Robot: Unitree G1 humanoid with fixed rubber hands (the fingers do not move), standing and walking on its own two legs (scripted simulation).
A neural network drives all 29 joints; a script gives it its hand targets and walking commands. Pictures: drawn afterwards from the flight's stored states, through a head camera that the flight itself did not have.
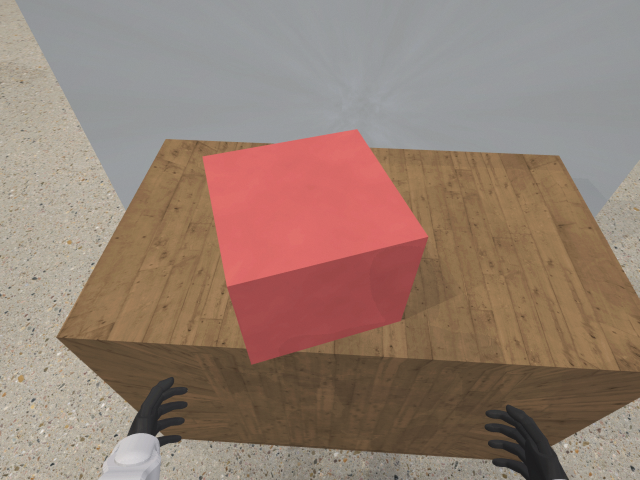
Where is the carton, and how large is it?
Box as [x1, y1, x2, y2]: [202, 129, 427, 364]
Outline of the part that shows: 356,129 202,156 226,284 251,364 400,320 427,239 427,235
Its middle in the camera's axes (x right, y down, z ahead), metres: -0.03 +0.01 +0.65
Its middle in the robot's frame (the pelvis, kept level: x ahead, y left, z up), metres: +0.47 +0.06 -0.02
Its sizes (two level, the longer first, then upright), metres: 0.265 0.261 0.224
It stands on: a pedestal, 0.64 m high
